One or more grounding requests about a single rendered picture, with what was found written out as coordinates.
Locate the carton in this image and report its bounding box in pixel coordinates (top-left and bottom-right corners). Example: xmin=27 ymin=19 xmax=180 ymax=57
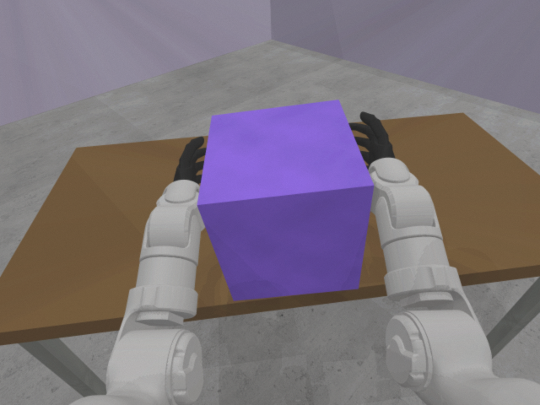
xmin=197 ymin=100 xmax=374 ymax=301

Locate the left robot forearm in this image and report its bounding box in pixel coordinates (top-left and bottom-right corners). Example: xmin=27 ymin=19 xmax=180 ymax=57
xmin=106 ymin=180 xmax=205 ymax=392

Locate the table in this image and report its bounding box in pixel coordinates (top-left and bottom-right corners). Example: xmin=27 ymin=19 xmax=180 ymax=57
xmin=0 ymin=113 xmax=540 ymax=397

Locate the left robot upper arm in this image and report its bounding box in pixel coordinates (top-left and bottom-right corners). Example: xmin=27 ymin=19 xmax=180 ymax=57
xmin=69 ymin=329 xmax=203 ymax=405

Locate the left robot hand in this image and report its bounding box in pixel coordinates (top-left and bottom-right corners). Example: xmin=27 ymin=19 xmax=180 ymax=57
xmin=173 ymin=137 xmax=206 ymax=184

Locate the right robot forearm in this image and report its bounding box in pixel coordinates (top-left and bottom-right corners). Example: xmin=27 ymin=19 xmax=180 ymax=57
xmin=368 ymin=158 xmax=492 ymax=364

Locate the right robot hand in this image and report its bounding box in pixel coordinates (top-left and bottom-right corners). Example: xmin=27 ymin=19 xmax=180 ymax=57
xmin=349 ymin=111 xmax=395 ymax=169

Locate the right robot upper arm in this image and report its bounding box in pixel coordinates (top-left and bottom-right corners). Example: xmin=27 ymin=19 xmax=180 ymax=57
xmin=386 ymin=310 xmax=540 ymax=405

